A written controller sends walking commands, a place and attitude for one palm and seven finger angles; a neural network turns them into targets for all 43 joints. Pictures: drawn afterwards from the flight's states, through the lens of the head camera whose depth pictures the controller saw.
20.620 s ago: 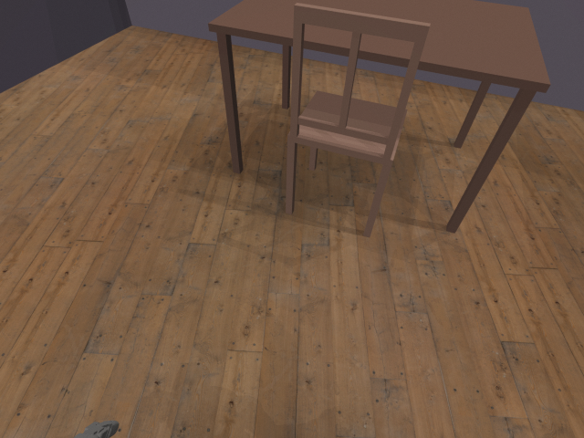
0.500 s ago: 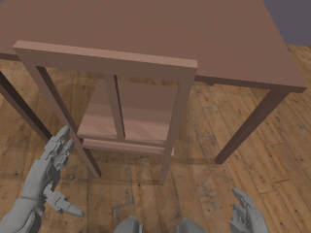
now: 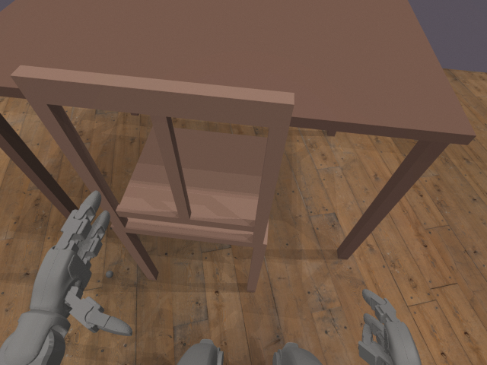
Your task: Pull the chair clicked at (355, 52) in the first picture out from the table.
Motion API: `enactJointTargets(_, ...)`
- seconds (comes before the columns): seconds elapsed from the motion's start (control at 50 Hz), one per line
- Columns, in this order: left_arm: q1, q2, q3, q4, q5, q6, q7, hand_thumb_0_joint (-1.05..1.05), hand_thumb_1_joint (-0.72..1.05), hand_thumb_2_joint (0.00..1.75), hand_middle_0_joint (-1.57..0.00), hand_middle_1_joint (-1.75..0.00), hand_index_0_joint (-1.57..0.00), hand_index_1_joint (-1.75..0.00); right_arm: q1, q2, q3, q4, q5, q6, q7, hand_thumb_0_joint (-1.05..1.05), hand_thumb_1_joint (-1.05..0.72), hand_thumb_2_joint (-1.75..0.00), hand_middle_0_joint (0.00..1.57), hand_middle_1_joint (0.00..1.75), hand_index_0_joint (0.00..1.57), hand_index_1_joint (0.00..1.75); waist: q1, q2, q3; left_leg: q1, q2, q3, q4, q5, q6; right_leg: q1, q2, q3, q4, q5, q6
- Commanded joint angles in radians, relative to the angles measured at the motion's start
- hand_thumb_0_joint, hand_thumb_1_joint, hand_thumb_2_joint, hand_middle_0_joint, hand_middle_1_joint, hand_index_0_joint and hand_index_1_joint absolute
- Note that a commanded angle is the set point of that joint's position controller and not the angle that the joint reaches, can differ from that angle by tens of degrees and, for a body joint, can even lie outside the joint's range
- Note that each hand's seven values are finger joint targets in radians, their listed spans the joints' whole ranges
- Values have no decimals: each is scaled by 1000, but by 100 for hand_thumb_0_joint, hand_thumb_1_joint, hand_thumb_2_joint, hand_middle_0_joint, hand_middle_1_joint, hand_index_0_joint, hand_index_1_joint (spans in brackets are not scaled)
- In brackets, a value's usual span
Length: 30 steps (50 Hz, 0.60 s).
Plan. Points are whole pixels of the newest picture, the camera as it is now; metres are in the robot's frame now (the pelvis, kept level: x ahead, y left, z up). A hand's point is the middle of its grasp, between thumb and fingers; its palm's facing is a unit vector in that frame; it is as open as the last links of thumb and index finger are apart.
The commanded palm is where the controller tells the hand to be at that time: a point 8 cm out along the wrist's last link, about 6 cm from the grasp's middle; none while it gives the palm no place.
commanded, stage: aim the fingers beside a spindle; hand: left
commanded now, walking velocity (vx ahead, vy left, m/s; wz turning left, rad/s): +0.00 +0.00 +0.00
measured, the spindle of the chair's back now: (175, 174) +0.46 +0.16 +0.00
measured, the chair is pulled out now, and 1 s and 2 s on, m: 0.00 0.00 0.00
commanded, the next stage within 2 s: none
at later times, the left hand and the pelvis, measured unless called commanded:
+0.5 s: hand (140, 262) +0.27 +0.18 +0.02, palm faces -0.09 -1.00 -0.04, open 16.9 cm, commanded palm +0.26 +0.24 +0.03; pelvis +0.00 -0.01 -0.01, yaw -1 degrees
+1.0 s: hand (154, 252) +0.29 +0.16 +0.01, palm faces -0.09 -1.00 -0.03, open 16.9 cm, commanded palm +0.28 +0.22 +0.01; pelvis +0.00 +0.00 -0.02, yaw -1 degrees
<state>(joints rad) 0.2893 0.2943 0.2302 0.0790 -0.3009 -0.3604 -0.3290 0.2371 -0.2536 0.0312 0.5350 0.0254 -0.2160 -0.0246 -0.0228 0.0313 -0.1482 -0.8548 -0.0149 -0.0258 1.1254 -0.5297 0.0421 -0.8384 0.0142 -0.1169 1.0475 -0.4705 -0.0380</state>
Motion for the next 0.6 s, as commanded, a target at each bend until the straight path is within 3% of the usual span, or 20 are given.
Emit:
enactJointTargets(0.0,-95,139,50,-171,-6,-37,-23,0,-50,30,-6,-8,-6,-8,-33,-150,-62,-145,8,-56,-18,0,-90,-90,20,30,20,30,-15,31,-206,107,12,-43,-178,232,-20,145,-11,76,-148,137,5)
enactJointTargets(0.04,-122,138,47,-183,-10,-40,-26,0,-50,30,-6,-8,-6,-8,-33,-148,-62,-148,8,-57,-22,0,-90,-90,20,30,20,30,-20,20,-212,102,11,-37,-168,233,-16,149,-12,82,-150,143,7)
enactJointTargets(0.06,-133,165,73,-174,-8,-45,-21,0,-50,30,-6,-8,-6,-8,-33,-150,-64,-140,7,-57,-25,0,-90,-90,20,30,20,30,-19,5,-212,93,14,-37,-159,235,-15,147,-9,86,-146,143,6)
enactJointTargets(0.08,-140,152,63,-183,-11,-52,-21,0,-50,30,-6,-8,-6,-8,-33,-147,-60,-143,5,-60,-25,0,-90,-90,20,30,20,30,-15,31,-219,90,10,-34,-157,230,-15,149,-12,92,-147,137,6)
enactJointTargets(0.1,-170,170,83,-171,-13,-60,-13,0,-50,30,-6,-8,-6,-8,-32,-145,-60,-135,5,-59,-26,0,-90,-90,20,30,20,30,-20,3,-207,78,12,-36,-154,216,-15,142,-11,90,-147,121,8)
enactJointTargets(0.12,-176,172,93,-166,-13,-71,-8,0,-50,30,-6,-8,-6,-8,-34,-146,-60,-133,4,-60,-27,0,-90,-90,20,30,20,30,-11,28,-207,72,11,-34,-151,214,-17,139,-12,94,-141,115,5)
enactJointTargets(0.26,-133,144,64,-118,4,-67,1,0,-50,30,-6,-8,-6,-8,-26,-146,-65,-135,5,-55,-15,0,-90,-90,20,30,20,30,-4,39,-271,82,10,-26,-138,288,-15,158,-16,92,-112,202,5)
enactJointTargets(0.34,-192,127,33,-118,8,-49,-1,0,-50,30,-6,-8,-6,-8,-25,-149,-66,-137,7,-48,-15,0,-90,-90,20,30,20,30,-19,17,-254,61,11,-25,-134,252,-13,139,-20,94,-115,177,11)
enactJointTargets(0.4,-213,139,48,-114,13,-58,17,0,-50,30,-6,-8,-6,-8,-22,-150,-67,-133,5,-46,-15,0,-90,-90,20,30,20,30,-18,3,-250,52,14,-28,-126,251,-13,122,-17,94,-104,174,10)
enactJointTargets(0.42,-226,120,26,-126,14,-64,21,0,-50,30,-6,-8,-6,-8,-23,-148,-64,-139,2,-46,-14,0,-90,-90,20,30,20,30,-18,28,-254,49,10,-26,-125,248,-14,121,-19,95,-101,170,9)
enactJointTargets(0.44,-233,138,48,-115,15,-70,31,0,-50,30,-6,-8,-6,-8,-20,-149,-65,-132,2,-45,-14,0,-90,-90,20,30,20,30,-17,6,-248,45,13,-31,-124,247,-15,115,-17,92,-97,166,7)
enactJointTargets(0.5,-225,142,58,-119,20,-88,46,0,-50,30,-6,-8,-6,-8,-19,-147,-68,-134,-3,-42,-10,0,-90,-90,20,30,20,30,-6,19,-289,51,11,-25,-114,271,-16,125,-19,96,-82,193,7)
enactJointTargets(0.58,-240,117,25,-99,32,-85,44,0,-50,30,-6,-8,-6,-8,-18,-148,-65,-135,-3,-31,-4,0,-90,-90,20,30,20,30,-14,17,-299,40,11,-24,-104,279,-15,116,-21,96,-68,210,8)
